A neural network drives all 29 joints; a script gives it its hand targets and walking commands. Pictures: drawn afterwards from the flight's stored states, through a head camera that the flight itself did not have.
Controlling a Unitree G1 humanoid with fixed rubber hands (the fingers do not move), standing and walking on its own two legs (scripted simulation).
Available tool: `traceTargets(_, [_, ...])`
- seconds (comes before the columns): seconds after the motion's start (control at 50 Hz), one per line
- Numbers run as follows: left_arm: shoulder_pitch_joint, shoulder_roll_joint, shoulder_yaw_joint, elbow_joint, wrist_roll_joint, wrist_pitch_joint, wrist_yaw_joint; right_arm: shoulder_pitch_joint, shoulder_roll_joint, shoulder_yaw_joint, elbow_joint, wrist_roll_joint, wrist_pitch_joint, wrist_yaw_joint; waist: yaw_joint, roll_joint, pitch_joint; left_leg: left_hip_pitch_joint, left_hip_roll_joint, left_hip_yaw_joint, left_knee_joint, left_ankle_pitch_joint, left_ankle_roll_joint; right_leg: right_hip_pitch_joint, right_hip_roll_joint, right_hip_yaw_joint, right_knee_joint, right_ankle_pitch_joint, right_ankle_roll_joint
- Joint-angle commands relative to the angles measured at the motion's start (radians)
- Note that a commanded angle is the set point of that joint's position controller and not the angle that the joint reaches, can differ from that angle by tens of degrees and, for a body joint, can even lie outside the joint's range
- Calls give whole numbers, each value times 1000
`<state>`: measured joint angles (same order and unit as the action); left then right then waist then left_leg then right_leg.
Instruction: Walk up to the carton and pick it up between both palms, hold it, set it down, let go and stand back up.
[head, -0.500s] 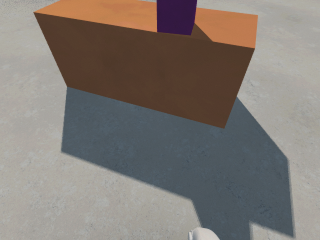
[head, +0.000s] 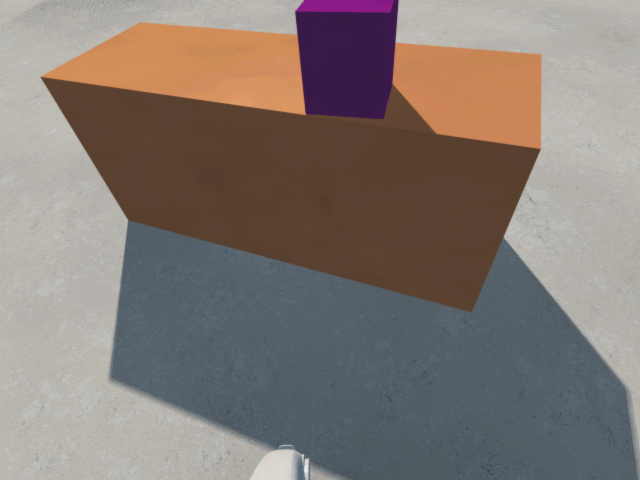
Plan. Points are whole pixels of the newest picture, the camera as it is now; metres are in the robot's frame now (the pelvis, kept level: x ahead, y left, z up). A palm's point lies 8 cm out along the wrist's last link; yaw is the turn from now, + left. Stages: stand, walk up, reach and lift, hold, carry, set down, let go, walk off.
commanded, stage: walk up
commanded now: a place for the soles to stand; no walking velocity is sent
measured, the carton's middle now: (350, 52) +1.08 +0.02 +0.07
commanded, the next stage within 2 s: none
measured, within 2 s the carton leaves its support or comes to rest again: neither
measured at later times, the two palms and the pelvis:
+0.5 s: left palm (215, 340) +0.36 +0.24 -0.11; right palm out of the picture +0.18 -0.22 -0.14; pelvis +0.23 +0.01 -0.01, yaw -6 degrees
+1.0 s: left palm (224, 337) +0.38 +0.24 -0.14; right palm (481, 257) +0.55 -0.23 -0.11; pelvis +0.44 +0.01 +0.00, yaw +4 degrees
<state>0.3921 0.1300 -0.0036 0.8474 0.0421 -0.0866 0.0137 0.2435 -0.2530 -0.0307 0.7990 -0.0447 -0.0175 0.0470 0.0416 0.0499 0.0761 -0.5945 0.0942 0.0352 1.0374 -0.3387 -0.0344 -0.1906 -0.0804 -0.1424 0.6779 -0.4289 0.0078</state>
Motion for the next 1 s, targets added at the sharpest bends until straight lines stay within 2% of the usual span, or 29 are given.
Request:
traceTargets(0.0, [-40,260,65,-44,1,-24,-5,31,-38,-12,-102,12,-35,11,-37,-228,15,109,18,12,-239,152,18,-93,-216,172,-362,190,-187])
traceTargets(0.04, [-62,262,68,-28,-3,-12,-11,94,-36,-23,-71,16,-41,12,-73,-161,18,339,-44,83,-295,254,47,-239,-198,110,-316,51,-163])
traceTargets(0.06, [-57,266,68,-21,5,-2,-12,159,-48,-40,-54,14,-39,2,-107,-135,-22,424,-75,101,-299,251,58,-228,-199,107,-224,107,-156])
traceTargets(0.08, [-52,255,66,-26,5,10,-19,237,-81,-52,-36,7,-45,-11,-134,-69,-53,500,-104,96,-365,184,72,-201,-145,44,-45,234,-133])
traceTargets(0.1, [6,206,50,-25,6,18,-22,320,-117,-72,-7,0,-52,-26,-170,83,-113,629,-44,-13,-399,93,73,-289,-83,11,223,155,-90])
traceTargets(0.12, [92,152,33,-35,-1,36,-27,391,-212,-90,-27,-4,-56,-49,-153,264,-148,636,220,-505,-585,-159,117,-407,47,5,536,-154,-35])
traceTargets(0.14, [141,176,42,-55,-1,53,-31,381,-277,-109,-49,27,-34,-63,-147,190,-223,659,330,-849,-801,-532,180,-461,66,208,626,-141,-34])
traceTargets(0.16, [75,224,52,-76,-4,57,-36,277,-257,-94,-80,48,-25,-71,-133,156,-89,570,366,-904,-898,-691,194,-566,33,208,714,-89,-24])
traceTargets(0.18, [-16,245,58,-97,4,57,-34,224,-223,-79,-100,39,-26,-73,-130,101,-7,504,367,-800,-874,-627,238,-613,-2,184,750,-96,-20])
traceTargets(0.2, [-21,218,57,-90,11,50,-33,178,-190,-65,-94,30,-35,-75,-109,121,40,474,345,-699,-851,-545,210,-639,-23,190,721,-86,-16])
traceTargets(0.26, [24,184,59,-70,20,44,-30,146,-128,-41,-70,9,-75,-64,-82,113,-8,359,268,-402,-753,-90,235,-483,-52,176,607,-57,6])
traceTargets(0.32, [-16,176,55,-90,16,56,-37,144,-104,-20,-36,20,-77,-64,-64,126,37,317,286,-308,-771,-89,283,-465,-68,174,473,-47,21])
traceTargets(0.34, [-67,165,61,-118,10,55,-44,157,-124,-25,-47,8,-79,-65,-75,87,48,319,279,-300,-782,-102,274,-471,-69,173,432,-25,11])
traceTargets(0.44, [-83,124,48,-122,1,27,-57,134,-134,-27,0,11,-67,-49,-47,124,50,269,198,-81,-704,88,225,-255,-18,71,133,205,-6])
traceTargets(0.5, [10,163,71,-97,14,21,-46,132,-142,-21,13,11,-47,-45,17,-7,15,99,158,3,-547,-95,173,59,67,13,39,242,-11])
traceTargets(0.52, [98,226,93,-80,12,21,-37,162,-114,-11,13,6,-38,-43,57,-137,2,64,95,51,-343,-95,140,143,65,59,-16,154,-24])
traceTargets(0.54, [177,292,110,-86,4,16,-21,200,-56,12,-13,7,-29,-34,88,-371,-78,-8,17,102,-5,-238,87,216,-170,447,-212,-188,-60])
traceTargets(0.56, [220,370,121,-98,-19,35,3,210,-73,-8,-36,32,-9,-29,93,-384,-99,-115,-98,32,220,-323,43,206,-341,873,-459,-487,-167])
traceTargets(0.58, [140,360,117,-123,-40,45,21,183,-120,-23,-53,4,10,-27,71,-300,-22,-159,-56,-49,322,-307,52,116,-392,990,-563,-661,-222])
traceTargets(0.62, [71,311,96,-129,-38,35,31,140,-83,-16,-51,12,1,-22,47,-222,50,-218,-4,-79,345,-207,47,100,-383,744,-488,-464,-237])
traceTargets(0.66, [-21,244,80,-139,-30,15,25,168,-98,-31,-41,-8,-1,-22,-1,-239,22,-115,22,-75,270,-156,27,-16,-310,547,-469,-354,-210])
traceTargets(0.72, [5,243,78,-94,-17,-3,26,178,-57,-20,-32,-5,1,-17,-13,-234,44,-120,33,-80,200,-57,-2,-38,-315,447,-480,-228,-220])
traceTargets(0.74, [11,234,80,-94,-12,-2,25,148,-65,-27,-35,-4,5,-14,-19,-159,27,-106,22,-83,180,-31,-3,-48,-312,433,-477,-239,-222])
traceTargets(0.76, [4,233,76,-76,-12,-5,23,156,-54,-31,-39,-8,5,-10,-43,-176,50,-111,26,-81,146,1,-1,-83,-315,410,-494,-238,-205])
traceTargets(0.82, [-7,217,72,-51,-5,-2,12,116,-30,-19,-67,0,-8,-4,-35,-175,91,-148,43,-63,-24,88,-4,-43,-297,305,-499,-195,-214])
traceTargets(0.86, [-22,203,64,-35,-1,1,0,89,-7,-6,-70,-3,-15,-2,-37,-152,124,-24,19,6,-139,158,20,-124,-240,174,-494,-103,-187])
traceTargets(0.9, [-35,233,71,-20,-1,2,-5,99,-2,-9,-75,10,-26,-2,-58,-198,102,134,0,39,-225,225,39,-180,-224,91,-454,-66,-171])
traceTargets(0.94, [-26,236,66,-5,-4,11,-14,96,0,-13,-78,6,-44,-10,-54,-160,81,255,-54,85,-313,248,56,-204,-212,71,-353,-36,-169])
traceTargets(0.98, [10,231,62,9,4,36,-20,197,-34,-30,-46,0,-47,-26,-85,-84,18,382,-108,114,-375,158,69,-170,-169,11,-148,54,-149])
